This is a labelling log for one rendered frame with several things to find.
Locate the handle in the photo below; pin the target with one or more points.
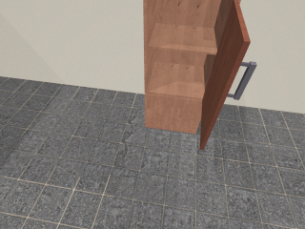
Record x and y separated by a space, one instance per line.
244 80

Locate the cupboard door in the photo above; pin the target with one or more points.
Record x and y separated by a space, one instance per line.
232 48

